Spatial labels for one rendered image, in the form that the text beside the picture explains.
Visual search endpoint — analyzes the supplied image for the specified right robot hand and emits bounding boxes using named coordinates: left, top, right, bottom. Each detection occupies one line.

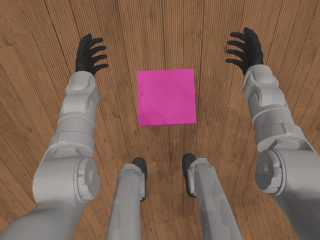
left=225, top=27, right=264, bottom=76

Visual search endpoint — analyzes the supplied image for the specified left robot shin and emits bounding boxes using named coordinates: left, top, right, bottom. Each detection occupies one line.
left=116, top=164, right=141, bottom=185

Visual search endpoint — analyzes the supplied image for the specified right robot forearm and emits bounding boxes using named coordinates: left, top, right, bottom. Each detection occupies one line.
left=242, top=64, right=320, bottom=157

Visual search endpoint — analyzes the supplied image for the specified left robot upper arm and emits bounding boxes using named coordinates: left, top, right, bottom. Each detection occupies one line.
left=0, top=155, right=100, bottom=240

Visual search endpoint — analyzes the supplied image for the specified robot shin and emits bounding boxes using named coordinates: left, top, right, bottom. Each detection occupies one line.
left=189, top=158, right=217, bottom=175
left=116, top=164, right=141, bottom=185

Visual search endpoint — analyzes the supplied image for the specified carton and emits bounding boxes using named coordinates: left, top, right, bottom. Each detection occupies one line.
left=136, top=69, right=197, bottom=127

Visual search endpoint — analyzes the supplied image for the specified right robot upper arm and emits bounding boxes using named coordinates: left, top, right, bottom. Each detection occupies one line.
left=254, top=148, right=320, bottom=240

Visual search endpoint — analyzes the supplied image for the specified right robot shin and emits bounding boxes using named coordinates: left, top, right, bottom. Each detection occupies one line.
left=189, top=158, right=217, bottom=175

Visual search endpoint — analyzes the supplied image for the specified left robot forearm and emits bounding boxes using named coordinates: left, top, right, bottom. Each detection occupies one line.
left=32, top=71, right=100, bottom=201

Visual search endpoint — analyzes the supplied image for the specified left robot hand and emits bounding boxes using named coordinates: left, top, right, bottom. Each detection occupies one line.
left=75, top=33, right=109, bottom=76

